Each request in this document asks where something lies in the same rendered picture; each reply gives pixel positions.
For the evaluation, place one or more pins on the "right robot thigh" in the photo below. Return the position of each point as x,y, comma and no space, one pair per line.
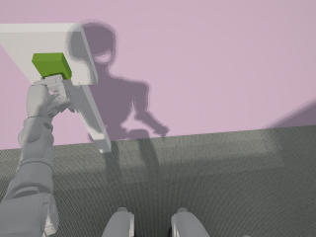
185,224

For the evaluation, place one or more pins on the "left robot thigh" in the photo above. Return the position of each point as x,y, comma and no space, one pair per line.
121,224

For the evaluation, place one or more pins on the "panel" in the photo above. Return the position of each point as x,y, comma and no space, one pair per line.
22,40

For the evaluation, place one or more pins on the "left robot hand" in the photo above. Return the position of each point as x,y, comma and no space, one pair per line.
43,105

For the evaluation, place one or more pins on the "robot left forearm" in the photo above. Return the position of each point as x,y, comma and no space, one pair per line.
35,168

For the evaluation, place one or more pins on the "robot left upper arm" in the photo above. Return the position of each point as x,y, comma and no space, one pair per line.
30,216

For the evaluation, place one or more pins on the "button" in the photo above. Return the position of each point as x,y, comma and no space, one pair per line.
52,63

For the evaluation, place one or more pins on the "robot thigh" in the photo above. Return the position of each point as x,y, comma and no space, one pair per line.
185,224
121,224

